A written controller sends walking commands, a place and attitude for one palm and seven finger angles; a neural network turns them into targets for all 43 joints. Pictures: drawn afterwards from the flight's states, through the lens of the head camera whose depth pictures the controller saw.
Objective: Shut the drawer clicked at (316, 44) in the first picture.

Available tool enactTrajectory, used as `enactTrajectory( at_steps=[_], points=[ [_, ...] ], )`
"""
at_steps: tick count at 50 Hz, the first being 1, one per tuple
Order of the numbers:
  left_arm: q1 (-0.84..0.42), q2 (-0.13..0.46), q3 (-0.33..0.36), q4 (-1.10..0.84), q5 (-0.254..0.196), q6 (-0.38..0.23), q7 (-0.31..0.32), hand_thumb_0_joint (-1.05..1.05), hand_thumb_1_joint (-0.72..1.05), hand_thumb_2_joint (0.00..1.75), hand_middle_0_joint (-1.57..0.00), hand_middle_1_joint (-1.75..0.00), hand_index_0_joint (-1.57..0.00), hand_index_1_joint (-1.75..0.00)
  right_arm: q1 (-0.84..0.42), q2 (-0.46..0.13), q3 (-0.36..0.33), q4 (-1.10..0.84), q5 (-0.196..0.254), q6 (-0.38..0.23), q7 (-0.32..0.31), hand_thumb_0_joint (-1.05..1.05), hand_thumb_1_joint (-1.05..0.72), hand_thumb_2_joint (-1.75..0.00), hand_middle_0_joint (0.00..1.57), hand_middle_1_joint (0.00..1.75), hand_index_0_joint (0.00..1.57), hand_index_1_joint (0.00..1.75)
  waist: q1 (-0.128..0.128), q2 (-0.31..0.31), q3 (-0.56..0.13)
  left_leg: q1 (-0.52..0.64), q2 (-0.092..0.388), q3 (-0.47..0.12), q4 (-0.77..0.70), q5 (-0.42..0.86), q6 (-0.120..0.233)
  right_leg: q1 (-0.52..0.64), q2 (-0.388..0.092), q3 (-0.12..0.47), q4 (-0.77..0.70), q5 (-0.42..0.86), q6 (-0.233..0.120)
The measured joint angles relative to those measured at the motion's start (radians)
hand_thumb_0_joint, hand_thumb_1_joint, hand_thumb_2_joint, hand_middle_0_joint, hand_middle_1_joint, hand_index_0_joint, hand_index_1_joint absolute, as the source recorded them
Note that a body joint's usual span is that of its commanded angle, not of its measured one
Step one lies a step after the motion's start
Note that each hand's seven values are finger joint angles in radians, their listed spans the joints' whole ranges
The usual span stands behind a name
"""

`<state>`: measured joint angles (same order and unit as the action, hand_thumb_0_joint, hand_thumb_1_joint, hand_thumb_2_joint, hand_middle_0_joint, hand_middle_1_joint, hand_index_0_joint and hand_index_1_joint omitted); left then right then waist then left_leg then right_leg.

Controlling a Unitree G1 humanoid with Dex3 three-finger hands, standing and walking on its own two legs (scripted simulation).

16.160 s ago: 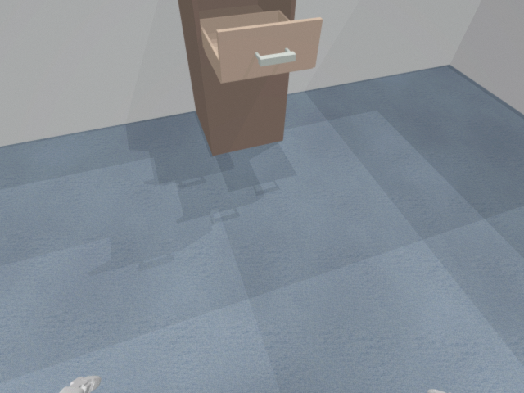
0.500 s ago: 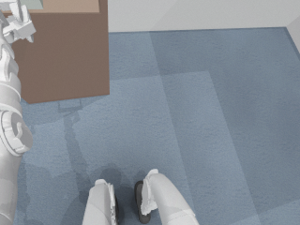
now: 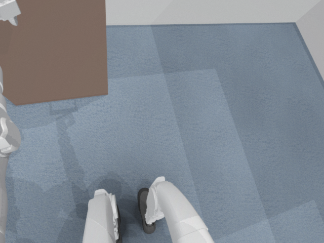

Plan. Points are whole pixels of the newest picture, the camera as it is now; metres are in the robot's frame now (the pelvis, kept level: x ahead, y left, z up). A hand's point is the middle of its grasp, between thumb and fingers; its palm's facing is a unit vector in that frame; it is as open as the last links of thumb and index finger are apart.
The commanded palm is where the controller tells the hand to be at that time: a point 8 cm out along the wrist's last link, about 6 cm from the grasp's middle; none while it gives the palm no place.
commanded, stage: pull the fist back off the drawer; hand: left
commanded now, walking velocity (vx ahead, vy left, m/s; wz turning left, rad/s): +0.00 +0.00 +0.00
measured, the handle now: out of the picture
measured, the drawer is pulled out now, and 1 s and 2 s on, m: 0.00 0.00 0.00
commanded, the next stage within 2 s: draw the hand back to the body in 0.40 s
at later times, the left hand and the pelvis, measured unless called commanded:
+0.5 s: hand (14, 4) +0.60 +0.20 +0.07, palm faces +0.12 -0.99 -0.01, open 3.3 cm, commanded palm +0.56 +0.22 +0.07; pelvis +0.04 +0.01 +0.03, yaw -1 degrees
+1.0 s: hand out of the picture +0.45 +0.22 +0.16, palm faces +0.08 -1.00 -0.03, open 3.3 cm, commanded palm +0.40 +0.27 +0.18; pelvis +0.09 +0.01 +0.10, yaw +2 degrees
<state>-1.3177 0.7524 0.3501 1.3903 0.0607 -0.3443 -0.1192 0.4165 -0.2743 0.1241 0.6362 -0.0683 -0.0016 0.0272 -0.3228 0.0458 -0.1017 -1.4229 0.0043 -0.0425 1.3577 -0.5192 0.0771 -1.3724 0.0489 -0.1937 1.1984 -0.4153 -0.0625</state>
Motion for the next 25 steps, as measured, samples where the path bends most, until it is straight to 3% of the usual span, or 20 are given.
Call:
enactTrajectory(
  at_steps=[11, 20, 25],
  points=[
    [0.116, -0.065, 0.059, -0.108, -0.034, -0.005, -0.008, 0.05, 0.74, 0.94, -1.40, -1.60, -1.40, -1.60, 0.006, 0.012, -0.012, -0.017, 0.009, 0.034, 0.021, 0.00, -0.90, -0.90, 0.20, 0.30, 0.20, 0.30, 0.030, 0.003, 0.002, 0.054, 0.009, 0.025, -0.029, -0.012, 0.006, 0.040, 0.011, 0.028, -0.022, -0.005, 0.008],
    [0.287, -0.179, 0.072, -0.222, -0.080, -0.044, 0.004, 0.03, 0.85, 0.91, -1.40, -1.60, -1.40, -1.60, -0.004, 0.015, -0.042, -0.032, 0.021, 0.075, 0.036, 0.00, -0.90, -0.90, 0.20, 0.30, 0.20, 0.30, 0.076, 0.010, -0.016, 0.166, 0.009, 0.054, -0.095, -0.033, 0.012, 0.135, 0.017, 0.064, -0.068, -0.026, 0.020],
    [0.321, -0.208, 0.078, -0.214, -0.085, -0.068, 0.018, 0.02, 0.88, 0.91, -1.40, -1.60, -1.40, -1.60, -0.026, 0.013, -0.053, -0.040, 0.022, 0.089, 0.034, 0.00, -0.90, -0.90, 0.20, 0.30, 0.20, 0.30, 0.089, 0.007, -0.024, 0.209, 0.004, 0.059, -0.114, -0.048, 0.014, 0.172, 0.015, 0.073, -0.079, -0.044, 0.022]
  ],
)
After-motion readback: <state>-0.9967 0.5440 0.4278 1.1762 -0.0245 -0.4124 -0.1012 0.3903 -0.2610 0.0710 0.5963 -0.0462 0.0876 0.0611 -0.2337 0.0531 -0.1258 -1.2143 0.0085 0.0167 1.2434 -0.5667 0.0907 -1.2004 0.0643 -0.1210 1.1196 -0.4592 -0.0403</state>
